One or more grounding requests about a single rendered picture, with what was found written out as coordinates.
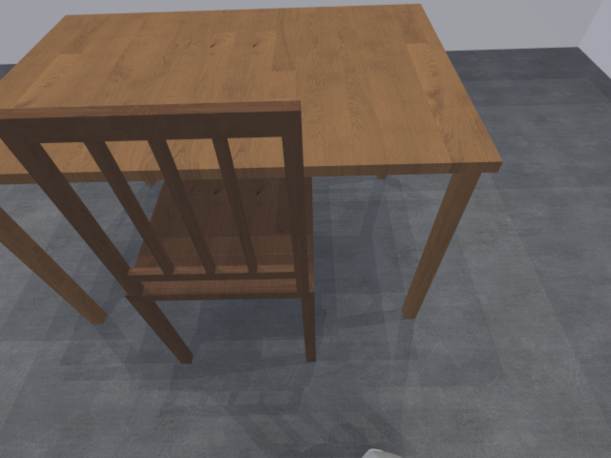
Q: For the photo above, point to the chair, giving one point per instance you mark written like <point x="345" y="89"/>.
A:
<point x="208" y="239"/>

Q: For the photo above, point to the table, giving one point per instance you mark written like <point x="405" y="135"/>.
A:
<point x="379" y="96"/>

